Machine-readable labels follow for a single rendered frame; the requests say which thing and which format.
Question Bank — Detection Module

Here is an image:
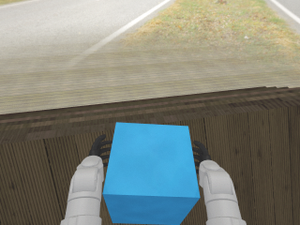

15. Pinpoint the left robot forearm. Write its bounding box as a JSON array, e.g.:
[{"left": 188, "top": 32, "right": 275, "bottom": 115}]
[{"left": 60, "top": 156, "right": 104, "bottom": 225}]

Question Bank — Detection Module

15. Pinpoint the right robot hand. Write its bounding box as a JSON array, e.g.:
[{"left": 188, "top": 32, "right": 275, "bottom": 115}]
[{"left": 191, "top": 141, "right": 212, "bottom": 174}]

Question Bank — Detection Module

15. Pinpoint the carton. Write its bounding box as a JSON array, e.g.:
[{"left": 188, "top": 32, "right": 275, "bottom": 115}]
[{"left": 102, "top": 122, "right": 201, "bottom": 225}]

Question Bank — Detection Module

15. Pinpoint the left robot hand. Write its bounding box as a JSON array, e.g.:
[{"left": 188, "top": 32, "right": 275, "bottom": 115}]
[{"left": 88, "top": 134, "right": 113, "bottom": 167}]

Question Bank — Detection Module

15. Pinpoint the right robot forearm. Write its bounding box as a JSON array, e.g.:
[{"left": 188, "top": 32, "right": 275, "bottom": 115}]
[{"left": 199, "top": 159, "right": 247, "bottom": 225}]

